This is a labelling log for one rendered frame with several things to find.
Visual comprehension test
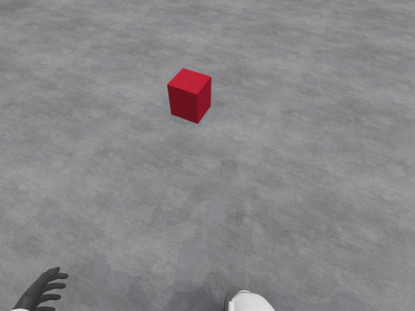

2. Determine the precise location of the left robot hand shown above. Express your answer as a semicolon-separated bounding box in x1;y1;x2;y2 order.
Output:
13;267;69;311

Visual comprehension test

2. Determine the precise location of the right robot shin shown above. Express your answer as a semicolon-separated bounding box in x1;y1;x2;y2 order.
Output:
233;290;250;299

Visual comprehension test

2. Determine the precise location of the robot right thigh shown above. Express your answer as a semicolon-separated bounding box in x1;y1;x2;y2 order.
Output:
228;293;275;311

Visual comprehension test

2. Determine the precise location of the carton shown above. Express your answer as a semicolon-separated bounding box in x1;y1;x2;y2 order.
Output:
167;68;211;124

